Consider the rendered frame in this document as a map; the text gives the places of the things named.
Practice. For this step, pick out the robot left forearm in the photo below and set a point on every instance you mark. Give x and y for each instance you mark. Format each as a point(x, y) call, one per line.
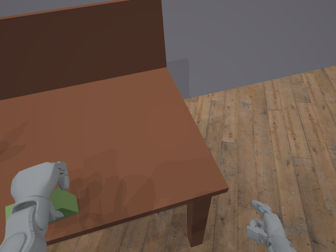
point(26, 226)

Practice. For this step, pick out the robot right forearm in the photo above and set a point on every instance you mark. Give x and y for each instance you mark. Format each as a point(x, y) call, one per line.
point(279, 244)

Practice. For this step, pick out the sponge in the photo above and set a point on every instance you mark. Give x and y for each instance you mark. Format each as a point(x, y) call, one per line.
point(62, 201)

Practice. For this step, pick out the robot right hand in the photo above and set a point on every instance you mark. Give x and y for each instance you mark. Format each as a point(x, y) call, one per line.
point(260, 231)

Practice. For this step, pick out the table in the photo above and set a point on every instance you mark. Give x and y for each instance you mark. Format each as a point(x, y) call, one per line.
point(88, 85)

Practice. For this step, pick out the robot left hand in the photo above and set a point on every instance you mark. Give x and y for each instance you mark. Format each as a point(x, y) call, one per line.
point(40, 180)

